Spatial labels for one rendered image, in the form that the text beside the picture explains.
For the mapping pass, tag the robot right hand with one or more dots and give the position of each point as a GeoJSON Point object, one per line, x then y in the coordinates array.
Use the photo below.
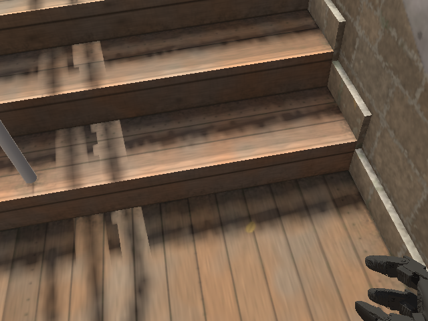
{"type": "Point", "coordinates": [411, 307]}

